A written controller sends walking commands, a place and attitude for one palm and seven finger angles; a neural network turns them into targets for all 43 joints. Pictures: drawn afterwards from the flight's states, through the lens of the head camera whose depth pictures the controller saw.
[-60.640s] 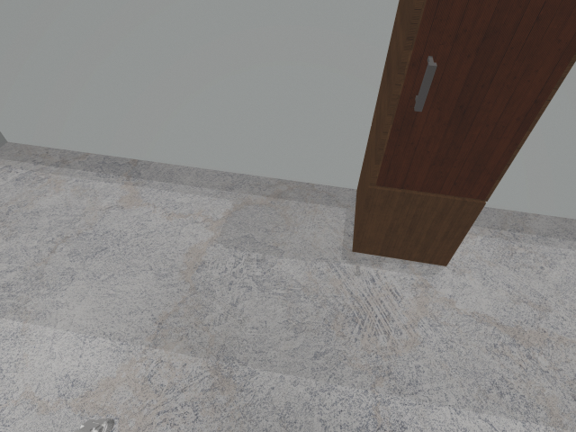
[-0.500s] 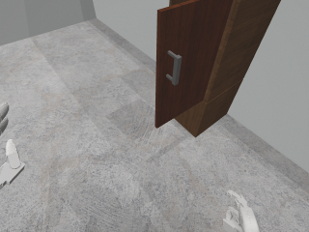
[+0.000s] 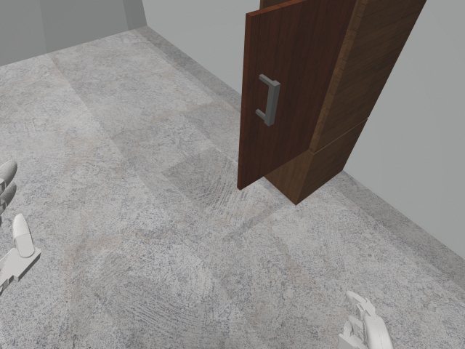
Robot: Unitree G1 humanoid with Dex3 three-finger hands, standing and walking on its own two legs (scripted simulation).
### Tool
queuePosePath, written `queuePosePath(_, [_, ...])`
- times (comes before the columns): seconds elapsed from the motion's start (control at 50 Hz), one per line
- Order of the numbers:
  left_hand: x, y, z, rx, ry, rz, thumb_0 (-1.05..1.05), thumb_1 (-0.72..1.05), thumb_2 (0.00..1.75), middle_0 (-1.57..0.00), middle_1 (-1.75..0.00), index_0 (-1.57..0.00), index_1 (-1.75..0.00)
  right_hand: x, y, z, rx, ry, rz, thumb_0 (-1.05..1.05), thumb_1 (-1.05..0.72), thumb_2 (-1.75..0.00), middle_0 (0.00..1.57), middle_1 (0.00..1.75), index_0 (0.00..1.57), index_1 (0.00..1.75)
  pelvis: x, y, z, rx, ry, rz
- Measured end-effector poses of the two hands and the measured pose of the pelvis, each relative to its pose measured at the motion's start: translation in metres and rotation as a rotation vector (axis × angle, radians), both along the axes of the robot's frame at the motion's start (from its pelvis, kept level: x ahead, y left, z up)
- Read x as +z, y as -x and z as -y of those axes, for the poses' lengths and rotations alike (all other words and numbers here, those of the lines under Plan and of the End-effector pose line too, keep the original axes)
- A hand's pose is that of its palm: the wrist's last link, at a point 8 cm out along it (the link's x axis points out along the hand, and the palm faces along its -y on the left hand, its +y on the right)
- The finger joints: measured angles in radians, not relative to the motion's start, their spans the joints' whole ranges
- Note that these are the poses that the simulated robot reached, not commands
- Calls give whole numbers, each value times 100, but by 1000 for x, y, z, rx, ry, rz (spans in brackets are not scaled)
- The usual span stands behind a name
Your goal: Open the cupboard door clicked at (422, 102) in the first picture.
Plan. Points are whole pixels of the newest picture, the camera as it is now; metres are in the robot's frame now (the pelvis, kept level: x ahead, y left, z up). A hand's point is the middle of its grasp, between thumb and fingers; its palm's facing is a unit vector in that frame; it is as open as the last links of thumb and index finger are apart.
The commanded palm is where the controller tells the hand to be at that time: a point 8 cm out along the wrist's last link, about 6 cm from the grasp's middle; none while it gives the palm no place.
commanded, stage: let the arm hang, fingers relaxed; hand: left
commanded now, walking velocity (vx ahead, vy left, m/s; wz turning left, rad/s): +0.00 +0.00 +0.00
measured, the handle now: (266, 100) +0.68 -0.04 +0.04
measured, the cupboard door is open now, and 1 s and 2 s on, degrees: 88 88 88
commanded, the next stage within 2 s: look to check the result in 1.12 s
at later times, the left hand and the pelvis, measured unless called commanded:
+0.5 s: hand out of the picture -0.04 +0.19 -0.18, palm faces +0.04 -0.98 -0.22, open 7.1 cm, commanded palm none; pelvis -0.01 -0.01 +0.00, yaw +2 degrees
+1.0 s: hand out of the picture +0.07 +0.20 -0.16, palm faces +0.04 -0.96 -0.26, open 7.3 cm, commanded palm none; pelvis +0.00 -0.01 +0.00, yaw +2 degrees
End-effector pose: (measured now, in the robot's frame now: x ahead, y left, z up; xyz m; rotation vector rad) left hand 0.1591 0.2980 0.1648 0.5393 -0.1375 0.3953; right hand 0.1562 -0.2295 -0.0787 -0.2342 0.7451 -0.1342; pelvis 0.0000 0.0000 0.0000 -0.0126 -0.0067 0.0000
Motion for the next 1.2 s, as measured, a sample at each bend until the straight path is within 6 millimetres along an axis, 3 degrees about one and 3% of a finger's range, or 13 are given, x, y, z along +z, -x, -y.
queuePosePath(0.04, [-8,-2,-2,-13,-9,-22,1,89,90,-21,-30,-21,-31,-3,1,0,20,-8,2,1,-91,-90,20,30,20,30,-1,1,-1,10,3,-9])
queuePosePath(0.06, [-25,-7,-5,-22,3,-88,0,89,90,-21,-30,-21,-31,-10,1,1,45,-17,-16,1,-91,-90,20,30,20,30,-3,3,-3,20,3,-17])
queuePosePath(0.1, [-78,-13,-11,-2,80,-301,0,90,90,-21,-30,-21,-31,-26,4,6,72,-25,-82,1,-91,-90,20,30,21,30,-7,6,-6,30,0,-26])
queuePosePath(0.14, [-140,-8,-11,39,178,-552,0,90,90,-20,-30,-20,-30,-39,11,12,70,-27,-143,0,-91,-90,20,30,21,30,-10,9,-7,30,-5,-25])
queuePosePath(0.2, [-223,24,8,73,310,-898,0,91,90,-20,-30,-20,-30,-49,32,20,37,-23,-225,0,-91,-90,20,30,21,30,-11,11,-6,24,-14,-15])
queuePosePath(0.24, [-263,55,29,76,390,-1084,0,91,90,-20,-30,-20,-30,-52,51,26,11,-12,-290,0,-91,-90,20,30,21,30,-11,12,-5,20,-18,-7])
queuePosePath(0.32, [-307,117,71,95,537,-1335,1,92,90,-20,-30,-20,-30,-55,97,32,-34,12,-453,0,-91,-90,20,30,20,30,-8,13,-1,19,-17,3])
queuePosePath(0.46, [-312,187,67,249,604,-1492,0,97,89,-21,-30,-21,-30,-60,161,26,-72,1,-692,0,-91,-90,20,30,20,30,-2,10,5,35,-7,10])
queuePosePath(0.58, [-302,206,53,325,577,-1533,0,93,90,-21,-30,-20,-30,-68,177,14,-83,-46,-740,0,-91,-90,20,30,20,30,-1,9,6,36,-9,14])
queuePosePath(0.66, [-298,196,46,336,552,-1506,0,92,90,-20,-30,-20,-30,-72,171,8,-80,-71,-720,0,-91,-90,20,30,20,30,0,8,6,34,-12,17])
queuePosePath(0.76, [-295,168,44,307,531,-1435,0,91,90,-20,-30,-20,-30,-75,153,7,-70,-84,-669,0,-91,-90,20,30,20,30,0,6,7,33,-15,21])
queuePosePath(0.98, [-291,104,54,204,521,-1299,0,91,90,-20,-30,-20,-30,-66,111,23,-58,-49,-563,0,-91,-90,20,30,20,30,2,-1,10,33,-19,27])
queuePosePath(1.2, [-287,94,48,213,500,-1303,0,91,90,-20,-30,-20,-30,-58,93,48,-60,5,-551,0,-91,-90,20,30,20,30,5,-9,15,34,-19,23])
